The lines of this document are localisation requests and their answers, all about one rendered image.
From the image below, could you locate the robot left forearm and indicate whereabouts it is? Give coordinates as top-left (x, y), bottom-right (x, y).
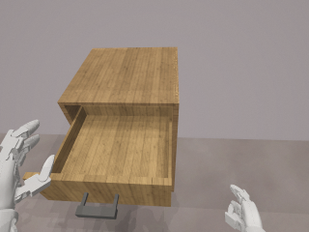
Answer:
top-left (0, 209), bottom-right (19, 232)

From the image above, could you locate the drawer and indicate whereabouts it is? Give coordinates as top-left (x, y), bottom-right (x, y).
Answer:
top-left (22, 105), bottom-right (172, 207)

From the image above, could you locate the right robot hand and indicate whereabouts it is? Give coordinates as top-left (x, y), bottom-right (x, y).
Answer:
top-left (225, 184), bottom-right (263, 232)

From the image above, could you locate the left robot hand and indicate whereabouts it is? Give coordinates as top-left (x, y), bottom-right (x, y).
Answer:
top-left (0, 120), bottom-right (55, 210)

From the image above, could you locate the handle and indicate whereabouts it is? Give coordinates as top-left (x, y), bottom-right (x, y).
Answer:
top-left (75, 192), bottom-right (120, 219)

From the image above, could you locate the cabinet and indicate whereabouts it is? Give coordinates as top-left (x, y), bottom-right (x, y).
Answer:
top-left (57, 46), bottom-right (180, 192)

